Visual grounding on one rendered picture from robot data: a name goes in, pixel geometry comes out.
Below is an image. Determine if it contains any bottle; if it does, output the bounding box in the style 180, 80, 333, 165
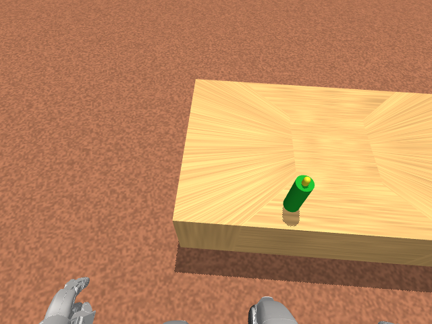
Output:
283, 175, 315, 212

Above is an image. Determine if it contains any left robot hand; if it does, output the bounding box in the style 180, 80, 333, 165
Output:
45, 277, 96, 324

